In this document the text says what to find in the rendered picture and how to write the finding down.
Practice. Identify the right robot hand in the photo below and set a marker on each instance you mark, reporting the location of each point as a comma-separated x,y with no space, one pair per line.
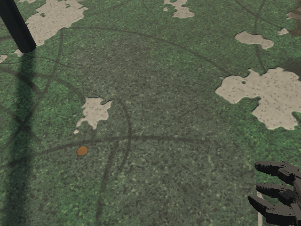
288,213

